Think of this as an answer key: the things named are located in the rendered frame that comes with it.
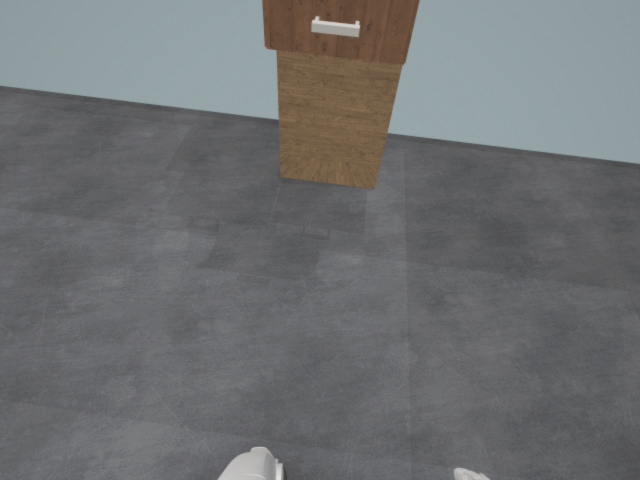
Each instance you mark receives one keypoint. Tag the left robot shin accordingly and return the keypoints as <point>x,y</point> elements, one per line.
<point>263,449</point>

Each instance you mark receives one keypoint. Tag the drawer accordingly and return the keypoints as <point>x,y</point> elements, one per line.
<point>386,28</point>

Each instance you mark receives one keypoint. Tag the robot left thigh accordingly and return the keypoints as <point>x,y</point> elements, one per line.
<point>256,465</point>

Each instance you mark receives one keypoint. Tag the handle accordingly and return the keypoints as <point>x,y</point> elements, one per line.
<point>335,28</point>

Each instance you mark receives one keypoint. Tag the cabinet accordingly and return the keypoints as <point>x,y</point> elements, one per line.
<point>334,115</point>

